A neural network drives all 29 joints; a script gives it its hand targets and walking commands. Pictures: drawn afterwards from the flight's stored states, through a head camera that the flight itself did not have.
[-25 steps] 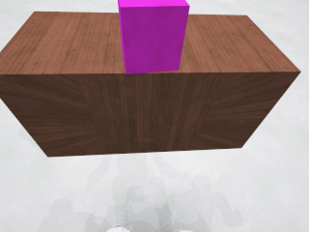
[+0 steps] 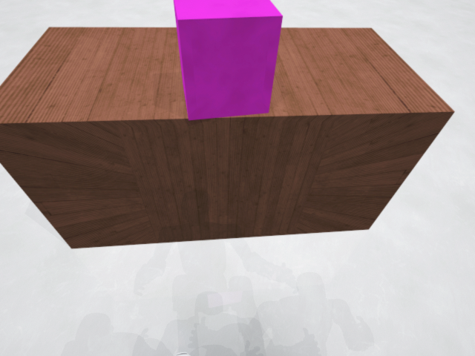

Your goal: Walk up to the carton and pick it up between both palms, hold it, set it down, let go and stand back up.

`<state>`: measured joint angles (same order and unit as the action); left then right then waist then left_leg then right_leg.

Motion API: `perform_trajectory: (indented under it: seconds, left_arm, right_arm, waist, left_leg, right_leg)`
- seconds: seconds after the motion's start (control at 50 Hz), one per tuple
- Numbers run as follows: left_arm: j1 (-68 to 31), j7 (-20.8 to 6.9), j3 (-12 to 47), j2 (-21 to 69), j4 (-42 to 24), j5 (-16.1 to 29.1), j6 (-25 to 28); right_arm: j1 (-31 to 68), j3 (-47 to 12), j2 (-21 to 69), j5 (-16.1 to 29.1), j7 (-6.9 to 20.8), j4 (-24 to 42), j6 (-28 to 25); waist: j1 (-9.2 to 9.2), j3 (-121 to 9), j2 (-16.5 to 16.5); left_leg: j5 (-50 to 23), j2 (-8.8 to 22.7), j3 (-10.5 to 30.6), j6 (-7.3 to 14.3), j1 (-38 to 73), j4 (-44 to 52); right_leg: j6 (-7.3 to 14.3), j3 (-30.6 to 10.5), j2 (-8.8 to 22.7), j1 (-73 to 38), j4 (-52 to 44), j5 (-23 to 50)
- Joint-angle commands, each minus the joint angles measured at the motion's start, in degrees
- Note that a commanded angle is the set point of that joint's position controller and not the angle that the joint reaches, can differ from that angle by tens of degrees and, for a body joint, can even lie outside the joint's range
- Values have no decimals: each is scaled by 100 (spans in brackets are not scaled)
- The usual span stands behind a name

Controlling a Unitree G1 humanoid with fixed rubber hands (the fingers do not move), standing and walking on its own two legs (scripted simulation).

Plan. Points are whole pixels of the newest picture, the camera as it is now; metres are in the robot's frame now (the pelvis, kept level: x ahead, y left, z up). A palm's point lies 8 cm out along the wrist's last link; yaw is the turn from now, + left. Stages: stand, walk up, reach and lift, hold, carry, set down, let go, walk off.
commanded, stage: walk up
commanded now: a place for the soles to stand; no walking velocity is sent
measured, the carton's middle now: (224, 57) +0.85 +0.04 +0.10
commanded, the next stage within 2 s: none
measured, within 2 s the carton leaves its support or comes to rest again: neither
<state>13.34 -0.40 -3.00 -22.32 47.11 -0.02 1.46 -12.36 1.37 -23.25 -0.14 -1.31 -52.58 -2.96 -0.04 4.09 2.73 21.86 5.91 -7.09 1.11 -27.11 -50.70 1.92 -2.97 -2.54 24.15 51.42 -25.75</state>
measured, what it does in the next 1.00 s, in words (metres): walks ahead: right foot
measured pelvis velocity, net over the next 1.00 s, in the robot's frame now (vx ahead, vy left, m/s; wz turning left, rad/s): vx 0.25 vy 0.00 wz -0.01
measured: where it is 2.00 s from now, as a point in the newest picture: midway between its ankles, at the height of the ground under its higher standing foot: (235, 299)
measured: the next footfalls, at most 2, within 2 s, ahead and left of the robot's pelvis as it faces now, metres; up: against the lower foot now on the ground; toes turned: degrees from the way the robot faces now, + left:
right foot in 0.72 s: +0.35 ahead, -0.09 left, +0.00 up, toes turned -4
left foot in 1.18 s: +0.50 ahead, +0.11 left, +0.00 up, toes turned +8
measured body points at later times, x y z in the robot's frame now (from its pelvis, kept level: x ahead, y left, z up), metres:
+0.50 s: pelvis +0.09 +0.05 +0.03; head +0.10 +0.08 +0.48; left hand +0.18 +0.35 -0.10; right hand +0.12 -0.29 -0.05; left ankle +0.07 +0.12 -0.69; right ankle +0.14 -0.12 -0.63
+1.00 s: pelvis +0.25 +0.00 +0.02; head +0.27 +0.00 +0.47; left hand +0.33 +0.31 -0.08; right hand +0.31 -0.33 -0.09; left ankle +0.31 +0.12 -0.64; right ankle +0.31 -0.08 -0.69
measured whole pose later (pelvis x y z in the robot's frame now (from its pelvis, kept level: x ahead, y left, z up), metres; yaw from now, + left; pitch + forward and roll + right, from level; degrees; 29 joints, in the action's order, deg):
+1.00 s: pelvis +0.25 +0.00 +0.02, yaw +0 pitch -3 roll +1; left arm 15.8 -2.6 -3.4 -22.5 47.6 0.0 3.7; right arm -15.7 3.3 -23.3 -0.1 1.8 -51.7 -4.1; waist -0.1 6.1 1.3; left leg 24.8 3.0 -5.8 1.1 -30.8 -60.5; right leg 4.0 4.4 0.5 20.9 40.5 -16.7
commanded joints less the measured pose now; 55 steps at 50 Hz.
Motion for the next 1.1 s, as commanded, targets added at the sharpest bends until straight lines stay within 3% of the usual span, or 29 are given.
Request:
perform_trajectory:
  seconds: [0.0,0.02,0.06,0.08,0.12,0.14,0.18,0.2,0.22,0.24,0.26,0.28,0.32,0.36,0.38,0.46,0.6,0.64,0.68,0.7,0.72,0.74,0.76,0.82,0.88,0.92,0.98,1.02,1.08]
  left_arm:
    - [-64,102,-228,-1220,253,-35,161]
    - [922,-8,-476,-1841,110,-209,244]
    - [786,-78,-713,-2393,108,-290,307]
    - [949,-4,-704,-2334,33,-210,369]
    - [507,11,-668,-2201,-68,-216,386]
    - [395,-23,-680,-2161,-147,-225,336]
    - [55,-53,-626,-1938,-216,-230,303]
    - [-174,-52,-486,-1765,-348,-195,282]
    - [-385,-56,-406,-1508,-345,-200,236]
    - [-667,-91,-268,-729,-588,-55,295]
    - [-638,4,-333,-1378,-396,-161,249]
    - [-651,5,-306,-1474,-444,-127,305]
    - [-93,-100,-373,-1482,-154,-76,272]
    - [84,-182,-404,-1357,2,-48,233]
    - [242,-213,-431,-1398,57,-54,162]
    - [-203,-255,-376,-1337,-53,-52,61]
    - [-775,-289,-299,-1263,-474,-67,112]
    - [-839,-315,-289,-1158,-527,-109,210]
    - [288,-257,-443,-1311,-256,-58,280]
    - [954,-197,-535,-1469,34,-111,324]
    - [1607,-109,-715,-1942,8,-173,362]
    - [1572,-33,-713,-2154,-79,-90,379]
    - [1066,-40,-629,-1956,-183,8,367]
    - [565,-42,-558,-1765,-63,-15,363]
    - [456,-68,-519,-1628,-283,-57,405]
    - [365,-72,-530,-1534,-297,-5,443]
    - [141,-139,-607,-1761,-352,-132,360]
    - [343,-167,-605,-1785,-361,-166,326]
    - [125,-230,-536,-1723,-453,-156,258]
  right_arm:
    - [702,368,-1332,-25,7,325,-129]
    - [317,656,-1796,-86,192,478,-117]
    - [774,636,-1565,-116,288,683,-54]
    - [1049,601,-1481,-127,307,800,-86]
    - [652,693,-1451,-126,343,546,-187]
    - [425,744,-1542,-68,353,545,-245]
    - [25,816,-1348,-91,367,491,-272]
    - [-414,858,-1317,-85,335,308,-316]
    - [-1345,967,-1528,-143,266,114,-353]
    - [-1988,1184,-2240,-290,151,-37,-450]
    - [-1476,1155,-2293,-118,159,115,-448]
    - [-1195,1134,-2242,-67,121,174,-462]
    - [-739,909,-1666,-91,119,302,-466]
    - [-536,812,-1496,-48,138,367,-467]
    - [-610,792,-1574,-73,184,410,-458]
    - [-985,862,-1695,-46,193,512,-414]
    - [-1181,803,-1583,-31,196,563,-331]
    - [-863,772,-1646,-33,166,547,-280]
    - [-436,726,-1508,39,192,705,-240]
    - [-591,624,-1112,13,196,667,-207]
    - [-838,479,-962,57,202,724,-226]
    - [-774,383,-786,167,258,787,-245]
    - [-582,488,-1255,154,202,757,-189]
    - [-532,467,-1175,132,255,553,-116]
    - [-653,553,-1347,87,339,534,-100]
    - [-593,586,-1319,-8,376,532,-103]
    - [-593,632,-1263,13,354,561,-144]
    - [-406,672,-1295,-43,381,584,-175]
    - [-640,738,-1248,10,317,429,-269]
  waist:
    - [-20,-831,-688]
    - [-129,-852,-282]
    - [-432,66,873]
    - [-579,193,553]
    - [-274,61,34]
    - [-201,-354,514]
    - [22,-277,250]
    - [268,-455,325]
    - [861,-658,-562]
    - [1279,-545,-2717]
    - [1031,-63,-1538]
    - [790,183,-591]
    - [422,468,-996]
    - [165,755,-668]
    - [245,558,-1068]
    - [497,657,-985]
    - [645,320,-951]
    - [509,91,-1176]
    - [-300,-558,-947]
    - [-561,-1209,-136]
    - [-808,-1429,517]
    - [-718,-1350,1288]
    - [-433,-693,231]
    - [-121,-45,71]
    - [-132,-330,463]
    - [-85,-21,-97]
    - [-123,62,759]
    - [-233,77,293]
    - [-127,-159,527]
  left_leg:
    - [-244,738,1106,519,711,1401]
    - [2946,597,1527,573,269,802]
    - [2098,-428,760,142,-1496,-707]
    - [1277,-299,593,129,-2366,-1190]
    - [856,-54,814,68,-1886,-959]
    - [1274,-182,707,54,-1269,-522]
    - [945,-300,432,119,-244,710]
    - [638,-412,441,166,978,1917]
    - [896,-466,692,333,2961,2401]
    - [2552,1304,3849,594,4122,3798]
    - [2749,2198,4681,817,3689,4097]
    - [2910,2141,4484,777,2694,4151]
    - [1727,1412,2809,464,2094,3879]
    - [326,1031,1797,335,1440,3862]
    - [389,910,1479,281,1556,3888]
    - [1146,1025,1586,495,1845,4195]
    - [-2320,945,906,593,3103,3139]
    - [-2975,1104,781,859,2875,2713]
    - [-4330,829,435,661,2583,1247]
    - [-3718,582,325,500,1856,-146]
    - [-2819,101,124,423,551,-1562]
    - [673,-812,440,193,-768,-2420]
    - [478,-696,1227,314,-968,-2711]
    - [171,-163,972,186,-709,-2189]
    - [26,-79,816,67,-611,-1471]
    - [-347,-9,812,40,-948,-966]
    - [-126,61,480,-83,-974,-121]
    - [-182,34,518,-51,-893,18]
    - [-673,33,394,45,205,454]
  right_leg:
    - [355,-784,618,40,-1435,698]
    - [668,-1737,762,169,-1952,-2733]
    - [1299,-4128,1747,-589,-3976,-4574]
    - [1559,-4429,1990,-1397,-3981,-3963]
    - [1566,-3898,1933,-1406,-3511,-2714]
    - [1453,-3481,1706,-1415,-3289,-2243]
    - [1266,-2552,1563,-1021,-2961,-1383]
    - [1142,-2079,1240,-236,-2353,-1127]
    - [799,-1181,764,1116,-1051,-794]
    - [202,-93,-478,3122,1366,-157]
    - [78,-411,-14,3555,1821,-203]
    - [91,-577,197,3256,2001,180]
    - [-23,-404,644,2459,1551,840]
    - [-132,-251,688,1798,1218,1209]
    - [-220,-119,566,1654,1206,1263]
    - [-277,164,665,1680,591,1334]
    - [-132,786,595,1366,-1149,1278]
    - [3,683,669,769,-1554,1266]
    - [281,769,322,-924,-2232,1462]
    - [368,599,289,-2299,-2198,1453]
    - [751,-654,1034,-3186,-2263,142]
    - [1211,-3430,2505,-3323,-3577,-550]
    - [1298,-3885,2441,-2456,-3992,-847]
    - [1188,-1983,1980,-1249,-3625,-298]
    - [1198,-1725,1873,-888,-3776,-1206]
    - [1167,-1669,1888,-779,-3814,-1346]
    - [1240,-1347,1745,-743,-3692,-2033]
    - [1255,-1534,1843,-717,-3730,-2063]
    - [1296,-1398,2086,-123,-3597,-1748]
